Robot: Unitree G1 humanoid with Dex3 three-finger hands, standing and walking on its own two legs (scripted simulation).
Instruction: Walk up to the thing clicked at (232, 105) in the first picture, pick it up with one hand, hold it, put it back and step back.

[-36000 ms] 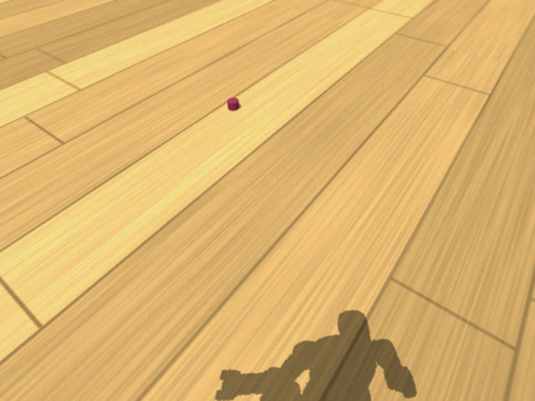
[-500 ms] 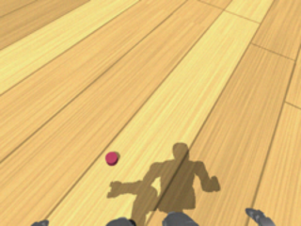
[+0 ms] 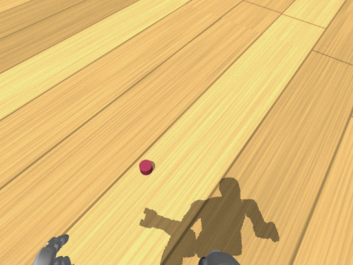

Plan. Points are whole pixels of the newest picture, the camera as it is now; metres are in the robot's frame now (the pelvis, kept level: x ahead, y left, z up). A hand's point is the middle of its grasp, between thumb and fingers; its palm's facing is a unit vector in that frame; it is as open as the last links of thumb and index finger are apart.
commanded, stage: step back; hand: left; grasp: from above
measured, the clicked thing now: (146, 167) +0.68 +0.17 -0.73
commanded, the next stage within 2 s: none
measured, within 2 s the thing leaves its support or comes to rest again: neither
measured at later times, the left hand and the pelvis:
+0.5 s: hand out of the picture -0.07 +0.24 -0.14, palm faces -0.08 -0.91 -0.40, open 7.4 cm; pelvis -0.17 -0.02 +0.00, yaw -5 degrees
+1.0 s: hand out of the picture -0.22 +0.24 -0.15, palm faces -0.07 -0.92 -0.38, open 7.4 cm; pelvis -0.35 -0.03 +0.00, yaw -4 degrees
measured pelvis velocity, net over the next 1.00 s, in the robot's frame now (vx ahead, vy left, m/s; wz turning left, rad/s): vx -0.35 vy -0.03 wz -0.07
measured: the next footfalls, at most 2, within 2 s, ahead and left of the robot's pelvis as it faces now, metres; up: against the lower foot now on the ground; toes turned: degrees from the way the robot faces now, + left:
right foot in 0.40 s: -0.13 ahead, -0.15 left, +0.00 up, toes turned -3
left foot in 0.70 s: -0.20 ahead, +0.09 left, +0.00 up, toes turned -2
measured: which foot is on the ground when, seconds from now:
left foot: down 0.00-0.42, up 0.44-0.68, down 0.70-1.00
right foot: down 0.00-0.02, up 0.04-0.38, down 0.40-0.72, up 0.74-1.00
